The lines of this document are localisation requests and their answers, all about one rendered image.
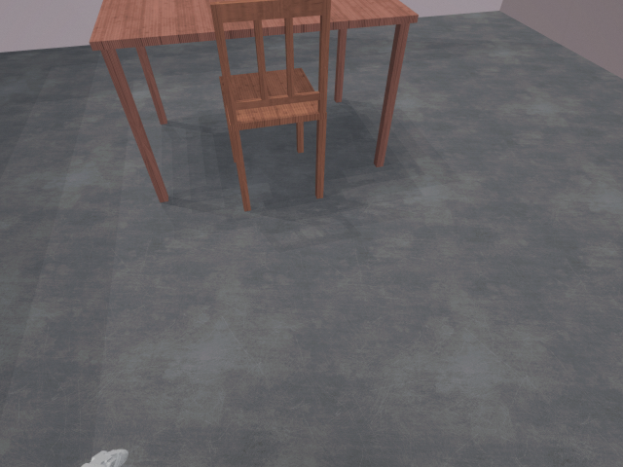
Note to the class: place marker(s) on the chair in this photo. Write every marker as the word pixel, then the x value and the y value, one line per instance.
pixel 273 98

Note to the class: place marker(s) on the table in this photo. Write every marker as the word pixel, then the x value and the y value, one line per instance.
pixel 140 23

